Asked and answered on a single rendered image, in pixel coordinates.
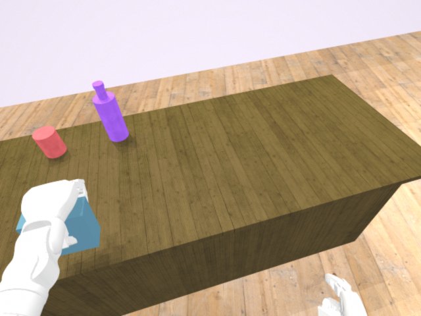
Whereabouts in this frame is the right robot hand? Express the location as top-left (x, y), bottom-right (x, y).
top-left (318, 273), bottom-right (367, 316)

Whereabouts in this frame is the sponge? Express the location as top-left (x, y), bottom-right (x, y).
top-left (16, 196), bottom-right (101, 256)

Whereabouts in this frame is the left robot hand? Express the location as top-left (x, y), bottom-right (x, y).
top-left (21, 179), bottom-right (88, 249)

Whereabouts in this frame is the robot left forearm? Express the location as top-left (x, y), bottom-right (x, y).
top-left (0, 216), bottom-right (66, 316)

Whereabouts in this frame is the table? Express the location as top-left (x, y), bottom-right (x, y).
top-left (0, 74), bottom-right (421, 316)

